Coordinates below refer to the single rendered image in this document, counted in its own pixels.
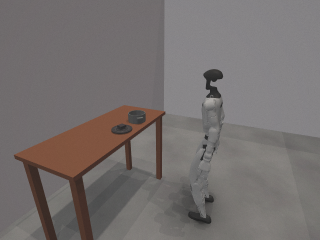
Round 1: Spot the robot left hand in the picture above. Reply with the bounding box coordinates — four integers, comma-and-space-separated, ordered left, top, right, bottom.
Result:
196, 159, 211, 180

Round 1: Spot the robot left forearm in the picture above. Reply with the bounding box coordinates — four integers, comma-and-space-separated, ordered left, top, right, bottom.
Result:
203, 128, 218, 162

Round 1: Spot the knob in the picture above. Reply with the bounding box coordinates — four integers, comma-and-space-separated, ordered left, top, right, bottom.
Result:
117, 123, 127, 129

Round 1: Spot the robot right forearm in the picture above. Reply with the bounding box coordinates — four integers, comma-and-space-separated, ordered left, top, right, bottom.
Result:
217, 119, 224, 139

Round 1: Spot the robot right hand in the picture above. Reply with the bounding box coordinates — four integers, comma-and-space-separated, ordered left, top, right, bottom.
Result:
214, 139, 220, 154

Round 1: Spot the table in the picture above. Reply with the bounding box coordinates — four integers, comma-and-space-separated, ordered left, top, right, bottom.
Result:
14, 105, 166, 240

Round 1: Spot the pot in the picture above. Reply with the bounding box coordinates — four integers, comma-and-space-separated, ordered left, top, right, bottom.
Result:
128, 110, 146, 124

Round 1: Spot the humanoid robot head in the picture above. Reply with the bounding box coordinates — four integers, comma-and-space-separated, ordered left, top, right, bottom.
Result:
203, 69, 223, 99

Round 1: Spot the robot right thigh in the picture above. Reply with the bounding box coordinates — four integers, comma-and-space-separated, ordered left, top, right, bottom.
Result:
196, 138, 205, 176

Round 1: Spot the right robot upper arm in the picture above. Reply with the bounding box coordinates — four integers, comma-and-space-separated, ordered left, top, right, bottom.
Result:
220, 105, 225, 121

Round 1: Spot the left robot upper arm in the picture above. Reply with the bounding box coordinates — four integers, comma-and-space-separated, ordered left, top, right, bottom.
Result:
204, 98, 220, 135

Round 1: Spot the lid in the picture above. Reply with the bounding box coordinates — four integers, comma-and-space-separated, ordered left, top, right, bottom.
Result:
111, 125, 133, 134

